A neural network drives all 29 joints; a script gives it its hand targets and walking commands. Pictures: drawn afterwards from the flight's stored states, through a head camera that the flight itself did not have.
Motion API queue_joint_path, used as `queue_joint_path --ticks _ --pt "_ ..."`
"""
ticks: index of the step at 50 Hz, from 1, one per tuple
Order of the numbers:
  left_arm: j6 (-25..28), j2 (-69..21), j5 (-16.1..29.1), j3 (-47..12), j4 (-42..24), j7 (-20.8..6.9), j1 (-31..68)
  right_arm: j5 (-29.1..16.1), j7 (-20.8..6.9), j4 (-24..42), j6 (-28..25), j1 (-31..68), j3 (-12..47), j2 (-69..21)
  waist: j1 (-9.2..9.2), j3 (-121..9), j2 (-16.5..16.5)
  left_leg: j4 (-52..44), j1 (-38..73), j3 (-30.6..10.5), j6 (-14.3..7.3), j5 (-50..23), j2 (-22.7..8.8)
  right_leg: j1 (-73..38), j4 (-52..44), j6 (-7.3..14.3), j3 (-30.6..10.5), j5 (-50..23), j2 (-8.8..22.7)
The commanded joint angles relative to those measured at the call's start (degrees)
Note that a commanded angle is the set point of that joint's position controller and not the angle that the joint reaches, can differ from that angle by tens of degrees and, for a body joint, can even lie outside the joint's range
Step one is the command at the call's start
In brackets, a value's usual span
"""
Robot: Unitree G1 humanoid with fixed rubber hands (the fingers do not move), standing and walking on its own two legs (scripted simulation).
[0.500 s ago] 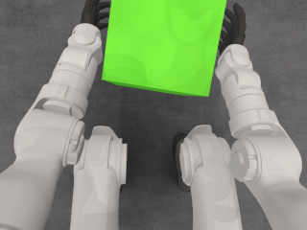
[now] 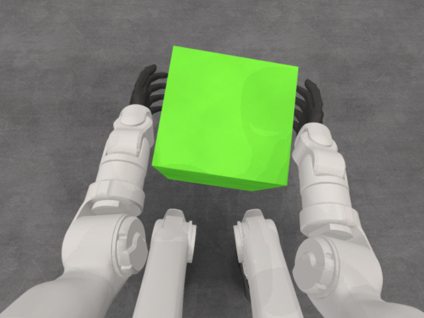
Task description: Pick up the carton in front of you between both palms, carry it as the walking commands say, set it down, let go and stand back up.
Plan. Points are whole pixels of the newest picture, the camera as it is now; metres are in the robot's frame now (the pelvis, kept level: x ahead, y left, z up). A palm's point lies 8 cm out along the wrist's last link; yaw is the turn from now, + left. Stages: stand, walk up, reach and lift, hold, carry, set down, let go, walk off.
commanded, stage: reach and lift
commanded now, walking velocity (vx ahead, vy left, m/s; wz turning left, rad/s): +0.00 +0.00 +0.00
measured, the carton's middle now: (220, 133) +0.47 -0.01 -0.13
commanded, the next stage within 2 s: none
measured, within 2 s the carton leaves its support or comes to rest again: neither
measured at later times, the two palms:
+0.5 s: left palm (105, 87) +0.45 +0.15 +0.09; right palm (360, 100) +0.44 -0.15 +0.10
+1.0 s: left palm out of the picture +0.41 +0.15 +0.25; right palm out of the picture +0.41 -0.15 +0.25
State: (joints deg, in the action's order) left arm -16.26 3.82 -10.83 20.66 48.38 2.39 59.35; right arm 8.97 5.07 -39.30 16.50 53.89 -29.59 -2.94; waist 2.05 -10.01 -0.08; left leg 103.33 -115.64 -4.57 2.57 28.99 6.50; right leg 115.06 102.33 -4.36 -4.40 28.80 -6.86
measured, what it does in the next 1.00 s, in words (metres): rises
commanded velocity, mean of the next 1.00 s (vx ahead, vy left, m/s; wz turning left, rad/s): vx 0.00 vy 0.00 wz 0.00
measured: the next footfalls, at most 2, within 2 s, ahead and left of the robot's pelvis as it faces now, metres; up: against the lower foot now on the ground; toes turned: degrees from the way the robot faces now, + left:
none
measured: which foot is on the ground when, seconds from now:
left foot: down 0.00-1.00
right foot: down 0.00-1.00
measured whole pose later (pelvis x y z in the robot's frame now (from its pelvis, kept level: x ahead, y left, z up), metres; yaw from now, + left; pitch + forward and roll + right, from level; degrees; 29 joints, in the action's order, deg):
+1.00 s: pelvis +0.10 +0.00 +0.27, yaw +1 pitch +12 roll +0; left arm -19.9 -6.9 -10.0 14.9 30.4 2.9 16.2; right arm 10.0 2.8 -29.0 20.0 16.2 -17.1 -8.5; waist 0.7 -9.6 -0.2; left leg 40.8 -33.5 -8.1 0.7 18.9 4.1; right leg 33.5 40.6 -0.7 -7.9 18.8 -4.1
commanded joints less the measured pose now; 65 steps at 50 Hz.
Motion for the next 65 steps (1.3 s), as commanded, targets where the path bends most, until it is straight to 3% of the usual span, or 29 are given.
queue_joint_path --ticks 1,11,28,40,47,56,65 --pt "0.86 -62.36 7.25 -24.78 -2.89 -12.98 31.03 -6.49 -13.06 -0.71 0.34 36.15 32.89 -59.04 0.29 -54.32 1.87 -13.98 33.89 7.62 -2.33 -5.69 3.63 -31.67 -13.12 1.89 9.03 -6.07 -3.93" --pt "-0.04 -66.47 10.63 -33.59 -10.42 -12.54 22.86 -9.94 -13.68 3.60 1.17 26.73 41.74 -62.37 -0.23 -54.15 2.39 -21.96 47.15 6.37 -1.20 -10.61 3.58 -42.93 -20.89 1.52 7.69 -10.52 -3.94" --pt "2.12 -68.07 8.10 -33.68 -10.44 -11.82 3.97 -6.16 -14.29 1.05 -0.88 6.99 40.68 -61.97 -0.57 -38.13 1.68 -41.65 66.59 1.72 -1.28 -16.02 2.10 -62.26 -40.22 2.72 2.85 -15.63 -2.28" --pt "1.72 -67.87 7.33 -36.20 -14.37 -12.20 -7.98 -5.17 -14.79 3.51 -0.57 -5.56 43.77 -62.06 -0.92 -29.14 0.99 -56.73 82.81 -0.47 -1.79 -23.53 0.68 -81.39 -55.58 3.45 0.00 -23.37 -0.44" --pt "-2.00 -67.75 8.23 -38.49 -18.01 -13.05 -13.85 -5.68 -15.72 6.84 3.10 -11.33 46.71 -62.19 -1.42 -22.67 0.50 -66.03 93.65 -1.24 -2.06 -29.14 -0.28 -93.14 -64.93 3.57 -1.09 -29.51 0.63" --pt "-11.15 -67.40 9.94 -41.57 -26.61 -14.43 -18.79 -7.05 -17.14 14.29 11.82 -16.81 49.51 -62.70 -2.00 -12.44 0.02 -77.04 105.99 -0.79 -1.65 -32.36 -1.27 -105.72 -75.96 3.33 -1.28 -33.20 1.68" --pt "-17.12 -65.86 7.29 -34.76 -24.96 -16.11 -15.95 -4.34 -18.51 12.43 17.52 -13.77 42.50 -60.98 -1.73 0.70 -0.34 -82.17 106.09 -0.15 -2.41 -19.38 -1.70 -105.99 -81.16 3.80 -0.29 -20.12 2.31"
